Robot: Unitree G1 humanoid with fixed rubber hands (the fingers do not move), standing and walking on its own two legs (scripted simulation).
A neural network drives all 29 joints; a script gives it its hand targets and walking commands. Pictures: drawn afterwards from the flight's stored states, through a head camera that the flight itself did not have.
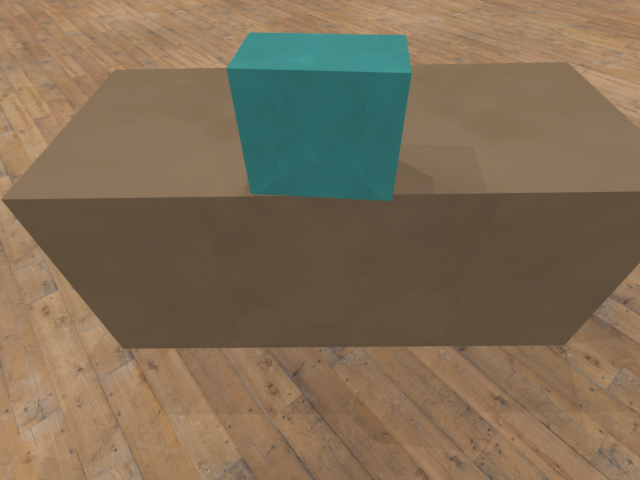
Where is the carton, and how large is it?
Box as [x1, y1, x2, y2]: [226, 32, 411, 200]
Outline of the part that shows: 249,32 226,68 250,192 266,194 391,200 411,73 405,35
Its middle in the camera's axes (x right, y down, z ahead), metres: +0.00 -0.25 +0.80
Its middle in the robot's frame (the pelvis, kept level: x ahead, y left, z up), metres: +0.78 +0.02 +0.06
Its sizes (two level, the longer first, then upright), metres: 0.313 0.173 0.278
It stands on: a pedestal, 0.70 m high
